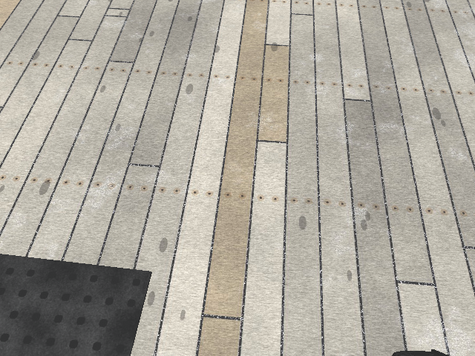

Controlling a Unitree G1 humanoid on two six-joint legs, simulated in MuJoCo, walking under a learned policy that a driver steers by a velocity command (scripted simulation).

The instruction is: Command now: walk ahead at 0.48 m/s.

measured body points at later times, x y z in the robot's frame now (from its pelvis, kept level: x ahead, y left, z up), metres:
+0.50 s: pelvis +0.28 +0.00 +0.01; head +0.32 -0.01 +0.46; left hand +0.49 +0.20 -0.10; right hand +0.18 -0.23 -0.13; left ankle +0.11 +0.07 -0.72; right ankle +0.42 -0.09 -0.71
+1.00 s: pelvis +0.54 +0.02 +0.01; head +0.57 +0.04 +0.46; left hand +0.42 +0.24 -0.13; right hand +0.79 -0.13 -0.10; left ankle +0.65 +0.15 -0.69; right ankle +0.43 -0.10 -0.72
